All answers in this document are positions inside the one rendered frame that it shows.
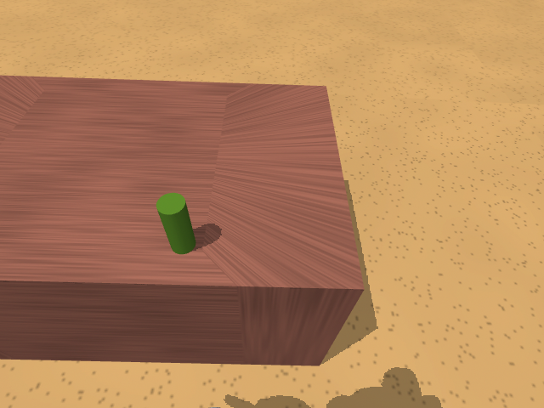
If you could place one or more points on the can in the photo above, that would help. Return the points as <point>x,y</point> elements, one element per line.
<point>175,218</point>

